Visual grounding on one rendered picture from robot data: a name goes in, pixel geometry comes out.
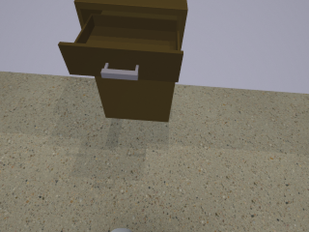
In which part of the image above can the drawer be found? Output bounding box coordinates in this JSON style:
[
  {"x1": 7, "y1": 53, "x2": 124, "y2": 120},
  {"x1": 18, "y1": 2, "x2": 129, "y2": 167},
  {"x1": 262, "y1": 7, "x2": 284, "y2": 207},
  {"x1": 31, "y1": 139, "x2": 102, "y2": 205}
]
[{"x1": 58, "y1": 14, "x2": 183, "y2": 82}]

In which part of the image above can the handle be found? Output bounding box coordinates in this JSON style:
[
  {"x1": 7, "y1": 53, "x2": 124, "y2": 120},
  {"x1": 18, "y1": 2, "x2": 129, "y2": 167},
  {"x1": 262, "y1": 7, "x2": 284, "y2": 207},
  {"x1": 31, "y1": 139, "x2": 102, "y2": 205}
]
[{"x1": 100, "y1": 63, "x2": 139, "y2": 80}]

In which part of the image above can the cabinet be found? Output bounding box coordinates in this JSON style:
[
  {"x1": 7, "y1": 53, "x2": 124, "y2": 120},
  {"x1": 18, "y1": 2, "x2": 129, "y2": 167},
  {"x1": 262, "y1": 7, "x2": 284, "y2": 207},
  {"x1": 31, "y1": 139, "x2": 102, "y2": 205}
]
[{"x1": 73, "y1": 0, "x2": 188, "y2": 123}]

